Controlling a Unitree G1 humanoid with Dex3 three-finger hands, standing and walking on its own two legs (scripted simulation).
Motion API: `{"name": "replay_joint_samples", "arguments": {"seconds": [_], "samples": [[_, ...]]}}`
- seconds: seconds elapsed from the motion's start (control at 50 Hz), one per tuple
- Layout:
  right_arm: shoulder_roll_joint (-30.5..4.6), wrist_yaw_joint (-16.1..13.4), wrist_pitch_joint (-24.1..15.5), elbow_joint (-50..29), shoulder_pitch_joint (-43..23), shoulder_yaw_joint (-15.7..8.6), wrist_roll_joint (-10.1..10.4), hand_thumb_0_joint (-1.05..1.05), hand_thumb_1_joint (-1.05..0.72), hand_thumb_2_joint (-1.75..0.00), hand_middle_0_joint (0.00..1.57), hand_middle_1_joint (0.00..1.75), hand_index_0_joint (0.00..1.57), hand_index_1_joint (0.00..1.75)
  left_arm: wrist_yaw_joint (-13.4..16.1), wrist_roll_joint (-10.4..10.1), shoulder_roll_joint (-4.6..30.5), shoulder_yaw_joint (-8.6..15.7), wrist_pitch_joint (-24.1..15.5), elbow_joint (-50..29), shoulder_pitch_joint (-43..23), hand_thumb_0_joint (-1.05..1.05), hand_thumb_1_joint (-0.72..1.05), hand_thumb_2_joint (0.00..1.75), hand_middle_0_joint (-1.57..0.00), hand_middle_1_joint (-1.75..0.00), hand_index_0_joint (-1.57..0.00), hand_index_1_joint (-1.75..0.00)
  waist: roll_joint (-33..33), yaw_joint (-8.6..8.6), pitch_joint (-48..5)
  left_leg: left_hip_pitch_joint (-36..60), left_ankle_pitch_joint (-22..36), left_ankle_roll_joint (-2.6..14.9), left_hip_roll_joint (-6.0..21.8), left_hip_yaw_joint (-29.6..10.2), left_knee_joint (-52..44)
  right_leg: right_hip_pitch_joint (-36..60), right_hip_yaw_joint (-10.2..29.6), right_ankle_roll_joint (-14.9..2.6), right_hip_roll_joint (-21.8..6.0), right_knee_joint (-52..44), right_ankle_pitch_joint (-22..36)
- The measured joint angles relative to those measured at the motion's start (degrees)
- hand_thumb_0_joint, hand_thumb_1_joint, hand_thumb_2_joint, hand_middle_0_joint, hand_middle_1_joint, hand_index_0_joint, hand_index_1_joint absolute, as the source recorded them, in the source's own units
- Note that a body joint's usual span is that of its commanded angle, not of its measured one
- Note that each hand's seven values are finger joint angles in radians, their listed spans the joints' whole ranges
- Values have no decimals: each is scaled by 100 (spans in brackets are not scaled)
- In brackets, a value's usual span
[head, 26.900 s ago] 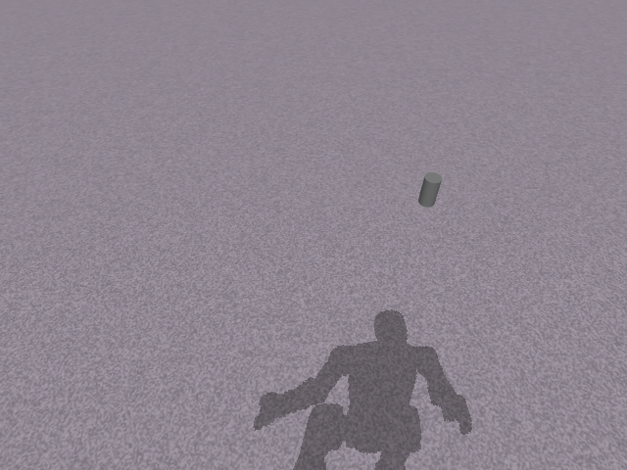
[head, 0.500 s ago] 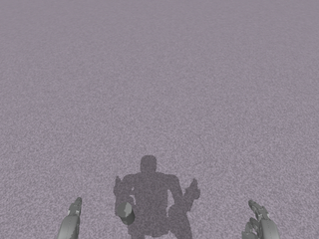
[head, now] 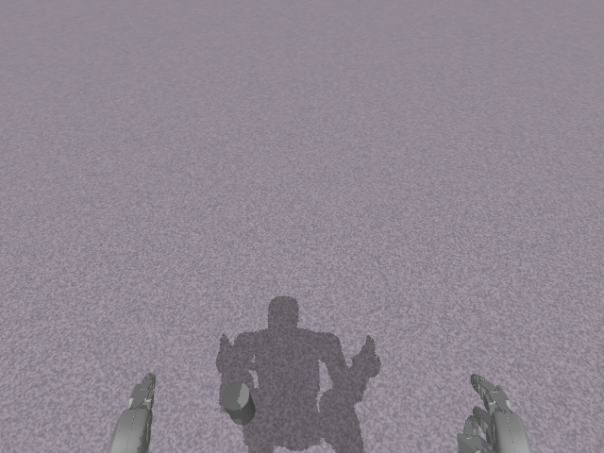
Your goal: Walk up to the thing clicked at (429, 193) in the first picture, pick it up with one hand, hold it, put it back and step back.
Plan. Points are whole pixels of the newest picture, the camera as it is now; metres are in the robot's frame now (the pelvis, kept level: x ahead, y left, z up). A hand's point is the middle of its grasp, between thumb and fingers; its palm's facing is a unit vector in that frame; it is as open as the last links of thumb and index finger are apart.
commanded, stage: home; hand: left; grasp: from the side
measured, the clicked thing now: (239, 403) +0.39 +0.22 -0.65
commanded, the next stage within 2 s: stand in 0.62 s
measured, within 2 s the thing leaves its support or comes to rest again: neither
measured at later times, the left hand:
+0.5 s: hand (177, 441) +0.17 +0.18 -0.05, palm faces +0.10 -0.96 -0.27, open 17.4 cm
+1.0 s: hand (175, 438) +0.17 +0.19 -0.05, palm faces +0.10 -0.96 -0.27, open 13.6 cm
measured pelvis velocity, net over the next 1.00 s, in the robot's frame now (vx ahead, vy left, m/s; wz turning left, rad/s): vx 0.01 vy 0.01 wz -0.01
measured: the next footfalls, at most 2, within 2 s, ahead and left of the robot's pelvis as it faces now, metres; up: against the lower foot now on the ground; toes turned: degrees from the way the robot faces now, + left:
none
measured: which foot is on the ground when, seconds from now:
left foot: down 0.00-1.00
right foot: down 0.00-1.00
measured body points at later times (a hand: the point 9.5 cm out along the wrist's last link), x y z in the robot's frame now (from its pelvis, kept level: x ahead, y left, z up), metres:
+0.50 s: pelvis +0.00 +0.01 +0.00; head +0.02 +0.00 +0.45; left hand +0.16 +0.23 -0.03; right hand +0.16 -0.23 -0.07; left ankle +0.03 +0.14 -0.69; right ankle +0.01 -0.12 -0.69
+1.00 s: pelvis +0.01 +0.01 +0.00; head +0.02 +0.01 +0.45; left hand +0.17 +0.24 -0.03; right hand +0.16 -0.23 -0.07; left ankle +0.03 +0.14 -0.69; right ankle +0.01 -0.12 -0.69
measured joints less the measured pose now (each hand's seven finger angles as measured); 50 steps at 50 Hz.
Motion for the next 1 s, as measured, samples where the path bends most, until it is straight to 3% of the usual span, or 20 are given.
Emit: {"name": "replay_joint_samples", "arguments": {"seconds": [0.78, 0.88, 1.0], "samples": [[27, 0, -60, 50, 8, 7, -35, 1, -90, -90, 21, 30, 20, 30, 14, 20, 10, -1, -54, 14, -16, -1, -52, 7, -6, -7, -6, -7, -4, 15, 11, 18, -54, 62, -18, 45, 21, 38, 47, 63, -17, -48, -4], [31, 8, -50, 49, 16, 10, -36, 1, -91, -90, 21, 30, 20, 30, 22, 22, 15, 1, -63, -11, 10, -1, -39, 20, -13, -17, -13, -16, 0, 18, 0, 36, -60, 65, -19, 56, 10, 51, 57, 66, -18, -58, -7], [33, 8, -45, 58, 18, 9, -39, 1, -91, -90, 21, 30, 20, 30, 16, 28, 12, -9, -60, 8, -8, -1, -4, 53, -18, -25, -18, -25, 5, 20, 0, 29, -62, 67, -19, 56, 11, 44, 58, 69, -17, -57, -9]]}}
